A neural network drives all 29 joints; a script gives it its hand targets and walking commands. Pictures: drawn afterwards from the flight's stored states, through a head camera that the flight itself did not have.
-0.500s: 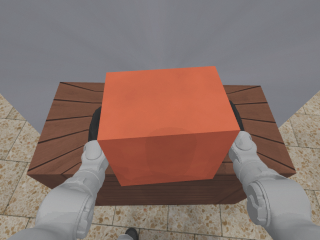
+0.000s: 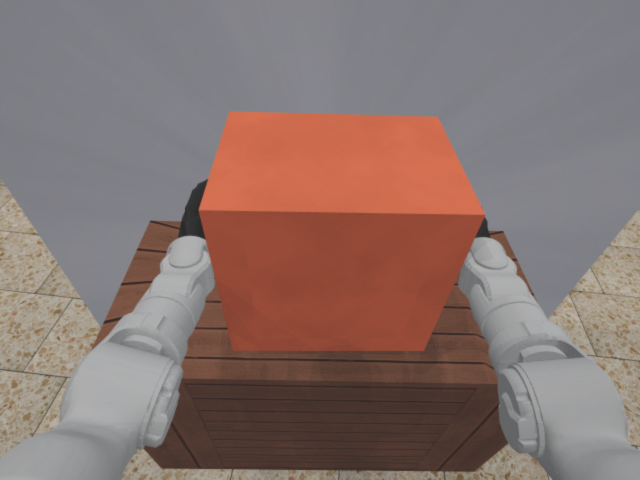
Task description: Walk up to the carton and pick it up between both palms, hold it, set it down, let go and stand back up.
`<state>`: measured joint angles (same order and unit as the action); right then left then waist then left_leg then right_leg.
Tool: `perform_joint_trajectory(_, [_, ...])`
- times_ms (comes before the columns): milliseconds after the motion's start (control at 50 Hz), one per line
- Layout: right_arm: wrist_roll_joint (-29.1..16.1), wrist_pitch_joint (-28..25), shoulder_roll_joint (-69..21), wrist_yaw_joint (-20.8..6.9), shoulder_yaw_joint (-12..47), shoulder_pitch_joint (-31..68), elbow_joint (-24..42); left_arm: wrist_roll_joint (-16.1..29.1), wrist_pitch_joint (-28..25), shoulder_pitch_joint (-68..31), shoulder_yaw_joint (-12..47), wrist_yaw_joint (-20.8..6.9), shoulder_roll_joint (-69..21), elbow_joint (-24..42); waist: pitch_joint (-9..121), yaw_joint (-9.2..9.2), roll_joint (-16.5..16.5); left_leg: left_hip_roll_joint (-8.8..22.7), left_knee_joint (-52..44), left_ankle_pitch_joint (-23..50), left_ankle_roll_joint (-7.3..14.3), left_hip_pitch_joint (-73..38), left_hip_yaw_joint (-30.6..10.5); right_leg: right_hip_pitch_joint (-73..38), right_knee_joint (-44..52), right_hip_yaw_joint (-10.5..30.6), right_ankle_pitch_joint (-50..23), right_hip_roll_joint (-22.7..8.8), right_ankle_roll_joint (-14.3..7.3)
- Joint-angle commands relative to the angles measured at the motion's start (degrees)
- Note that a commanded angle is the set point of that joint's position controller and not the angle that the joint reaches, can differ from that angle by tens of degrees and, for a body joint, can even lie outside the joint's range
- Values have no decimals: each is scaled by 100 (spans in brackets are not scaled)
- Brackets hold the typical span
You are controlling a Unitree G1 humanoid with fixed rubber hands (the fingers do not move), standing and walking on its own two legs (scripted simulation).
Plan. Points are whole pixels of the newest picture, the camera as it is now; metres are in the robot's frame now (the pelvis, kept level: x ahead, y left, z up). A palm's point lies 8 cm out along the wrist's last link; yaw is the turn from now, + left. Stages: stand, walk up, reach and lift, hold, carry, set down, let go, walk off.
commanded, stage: reach and lift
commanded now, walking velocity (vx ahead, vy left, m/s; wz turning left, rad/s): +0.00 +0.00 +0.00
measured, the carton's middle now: (331, 237) +0.42 +0.01 +0.09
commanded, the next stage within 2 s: hold in 1.08 s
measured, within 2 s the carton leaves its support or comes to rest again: neither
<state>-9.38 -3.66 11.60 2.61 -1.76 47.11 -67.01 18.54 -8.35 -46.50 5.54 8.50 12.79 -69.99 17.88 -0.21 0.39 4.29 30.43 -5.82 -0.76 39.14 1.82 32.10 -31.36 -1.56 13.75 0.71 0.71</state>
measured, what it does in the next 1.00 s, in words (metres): stands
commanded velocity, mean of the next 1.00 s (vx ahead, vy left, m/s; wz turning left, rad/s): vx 0.00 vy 0.00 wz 0.00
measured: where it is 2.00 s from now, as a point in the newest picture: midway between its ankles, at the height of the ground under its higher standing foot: outside the picture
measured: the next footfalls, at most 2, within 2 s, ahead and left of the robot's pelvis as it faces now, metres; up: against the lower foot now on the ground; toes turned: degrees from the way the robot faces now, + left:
none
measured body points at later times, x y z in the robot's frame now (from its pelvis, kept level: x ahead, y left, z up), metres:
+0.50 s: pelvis +0.01 +0.00 +0.02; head -0.03 +0.01 +0.47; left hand +0.40 +0.22 +0.15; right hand +0.43 -0.15 +0.17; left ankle +0.08 +0.13 -0.73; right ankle +0.01 -0.13 -0.73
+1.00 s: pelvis +0.00 +0.00 +0.02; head -0.04 +0.01 +0.47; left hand +0.40 +0.22 +0.19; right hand +0.42 -0.15 +0.19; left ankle +0.08 +0.13 -0.73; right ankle +0.01 -0.13 -0.73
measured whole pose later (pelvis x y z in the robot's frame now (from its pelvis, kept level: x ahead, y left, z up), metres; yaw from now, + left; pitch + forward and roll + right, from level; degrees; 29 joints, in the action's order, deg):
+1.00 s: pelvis +0.00 +0.00 +0.02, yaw +1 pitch +3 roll -1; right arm -9.5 14.5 9.9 4.2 -4.0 46.8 -53.9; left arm 1.5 21.1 -42.1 -9.1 4.8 12.3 -42.6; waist 11.5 -0.2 -0.4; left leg 2.7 17.1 -1.2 -0.7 19.4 2.0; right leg 12.6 -18.5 -1.7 9.4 -0.3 1.0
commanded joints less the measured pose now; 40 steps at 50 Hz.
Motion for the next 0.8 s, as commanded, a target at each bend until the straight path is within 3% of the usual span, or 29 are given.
perform_joint_trajectory(0, [-600, 214, -4518, -691, 1769, 4230, 3053, -486, 188, -4532, 1076, -937, -4713, 3512, 2423, 85, 11, -612, -622, 548, -26, -3394, -459, -1161, 1085, 196, -849, 283, 189])
perform_joint_trajectory(20, [-521, 288, -4343, -644, 1614, 4269, 2840, -749, 326, -4467, 777, -942, -4627, 3294, 2250, -77, 35, -613, -685, 620, -40, -3395, -431, -1110, 1133, 218, -809, 290, 183])
perform_joint_trajectory(40, [-561, 379, -4435, -569, 1616, 4035, 2843, -696, 400, -4596, 934, -986, -4547, 3760, 2351, 86, 112, -624, -753, 839, -65, -3599, -452, -1290, 1201, 191, -1125, 293, 153])
perform_joint_trajectory(80, [-502, 464, -4285, -540, 1408, 4372, 3004, -848, 668, -4597, 948, -1062, -4749, 3649, 2155, 268, 204, -578, -762, 773, -128, -3743, -487, -1168, 1271, 163, -1031, 304, 148])
perform_joint_trajectory(100, [-620, 478, -4440, -518, 1538, 4246, 3167, -671, 672, -4693, 1159, -1063, -4868, 4186, 2610, 288, 281, -598, -691, 1236, -191, -3936, -498, -1381, 1242, 199, -1495, 303, 165])
perform_joint_trajectory(120, [-531, 518, -4423, -518, 1420, 4149, 3075, -761, 723, -4677, 1005, -1050, -4836, 4115, 2511, 269, 236, -611, -758, 1061, -169, -3915, -527, -1279, 1392, 174, -1212, 294, 119])
perform_joint_trajectory(140, [-622, 507, -4620, -474, 1560, 4475, 3634, -669, 840, -4428, 985, -1127, -4831, 3977, 2337, 163, -25, -621, -841, 883, -80, -3776, -442, -1393, 1453, 215, -1208, 249, 186])
perform_joint_trajectory(160, [-579, 546, -4596, -489, 1404, 4496, 3434, -662, 811, -4679, 895, -1084, -4968, 4161, 2659, 189, 175, -638, -831, 1117, -121, -3819, -480, -1469, 1390, 220, -1383, 256, 119])
perform_joint_trajectory(180, [-527, 602, -4743, -444, 1489, 4268, 3427, -859, 940, -4115, 709, -1113, -4733, 3993, 2554, 92, -155, -647, -840, 1132, -46, -3840, -489, -1574, 1469, 278, -1572, 257, 230])
perform_joint_trajectory(200, [-593, 622, -4746, -410, 1548, 4523, 3787, -753, 937, -4403, 849, -1156, -4725, 4263, 2606, 132, 68, -691, -859, 1026, -52, -3754, -480, -1783, 1389, 285, -1633, 193, 231])
perform_joint_trajectory(220, [-579, 720, -4666, -360, 1473, 4283, 3478, -944, 1073, -4238, 708, -1209, -4654, 4100, 2322, 142, 111, -680, -932, 978, -38, -3786, -398, -1872, 1488, 315, -1597, 159, 259])
perform_joint_trajectory(240, [-466, 706, -4678, -359, 1441, 4483, 3695, -1074, 1103, -4181, 468, -1285, -4444, 4020, 2272, -8, -4, -702, -958, 714, 53, -3734, -344, -1930, 1523, 359, -1495, 115, 309])
perform_joint_trajectory(260, [-651, 752, -4713, -337, 1687, 4361, 3846, -1048, 1192, -3901, 554, -1286, -4532, 4469, 2528, -24, 13, -677, -937, 1165, 43, -3931, -394, -2105, 1455, 348, -1904, 163, 306])
perform_joint_trajectory(280, [-561, 804, -4576, -302, 1530, 4411, 3760, -1103, 1292, -3947, 557, -1328, -4603, 4167, 2234, 87, 26, -704, -1087, 672, 31, -3671, -418, -1998, 1592, 331, -1354, 159, 280])
perform_joint_trajectory(320, [-559, 940, -4820, -252, 1614, 3975, 3905, -1107, 1440, -3503, 223, -1467, -4355, 4412, 2030, 36, -454, -753, -1108, 1054, 166, -3751, -321, -2509, 1540, 428, -2167, 98, 417])
perform_joint_trajectory(360, [-454, 1092, -4638, -215, 1527, 3661, 3614, -1184, 1535, -3709, 282, -1522, -4217, 4592, 2210, 196, -370, -758, -1171, 911, 130, -3825, -332, -2669, 1555, 366, -2146, 92, 399])
perform_joint_trajectory(400, [-351, 1055, -4575, -205, 1223, 4266, 3679, -1269, 1689, -3998, 372, -1566, -4186, 4411, 1961, 225, -66, -727, -1290, 358, 113, -3732, -284, -2296, 1729, 368, -1203, 61, 341])
perform_joint_trajectory(440, [-354, 1112, -4569, -163, 1331, 3898, 3955, -1194, 1799, -3935, 576, -1592, -4240, 5016, 1981, 434, -27, -731, -1232, 754, 87, -4023, -315, -2427, 1668, 269, -1670, 96, 345])
perform_joint_trajectory(460, [-385, 1096, -4604, -206, 1320, 4053, 4016, -1081, 1743, -4232, 755, -1539, -4416, 5354, 2589, 397, 24, -664, -1166, 986, 2, -4292, -368, -2401, 1599, 227, -1776, 178, 309])
perform_joint_trajectory(480, [-414, 1072, -4327, -205, 1298, 4151, 4203, -1048, 1887, -3601, 845, -1544, -4513, 4829, 2245, 553, 32, -649, -1148, 1079, -61, -4334, -410, -2256, 1713, 149, -1846, 205, 289])
perform_joint_trajectory(520, [-304, 1190, -4413, -221, 1206, 3971, 3915, -1185, 1969, -3787, 505, -1596, -4262, 4810, 1881, 465, -111, -708, -1295, 537, 63, -4108, -342, -2154, 1820, 227, -1324, 117, 324])
perform_joint_trajectory(560, [-474, 1204, -4360, -227, 1365, 3687, 4276, -973, 1958, -3824, 1025, -1523, -4599, 5798, 2567, 658, 172, -622, -1079, 1514, -163, -4859, -379, -2353, 1683, 164, -2168, 193, 250])
perform_joint_trajectory(580, [-443, 1163, -4142, -230, 1256, 3919, 4384, -963, 2036, -4079, 1096, -1461, -4672, 5648, 2404, 737, 419, -592, -1103, 1182, -236, -4763, -432, -2084, 1712, 150, -1746, 197, 183])
perform_joint_trajectory(620, [-347, 1321, -3948, -277, 1027, 3611, 3917, -1043, 2174, -3876, 966, -1464, -4481, 5587, 2345, 795, 234, -516, -1111, 1323, -294, -4896, -440, -2027, 1762, 71, -1721, 247, 149])
perform_joint_trajectory(640, [-296, 1376, -3759, -304, 873, 3412, 3572, -1111, 2272, -3634, 944, -1493, -4460, 5343, 1822, 877, 424, -529, -1185, 994, -345, -4802, -488, -1839, 1870, 69, -1448, 186, 91])
perform_joint_trajectory(680, [-265, 1423, -3937, -348, 865, 3656, 3508, -1341, 2351, -3773, 637, -1547, -4280, 5167, 1554, 704, 300, -563, -1349, 622, -182, -4473, -350, -1961, 1900, 164, -1208, 102, 138])
perform_joint_trajectory(700, [-346, 1367, -3817, -365, 905, 3980, 3896, -1218, 2406, -3581, 809, -1590, -4451, 5028, 1492, 764, 194, -594, -1396, 478, -184, -4383, -335, -1964, 1958, 128, -976, 139, 144])
perform_joint_trajectory(760, [-120, 1375, -3793, -494, 631, 4350, 3645, -1123, 2405, -4221, 682, -1595, -4518, 5001, 1724, 779, 111, -500, -1534, 36, -131, -4419, -300, -1815, 1922, 75, -557, 149, 67])
perform_joint_trajectory(780, [-69, 1408, -3626, -533, 502, 4288, 3435, -1199, 2479, -4080, 634, -1589, -4591, 4628, 1500, 729, 198, -478, -1578, -241, -158, -4359, -278, -1689, 2022, 102, -127, 171, -14])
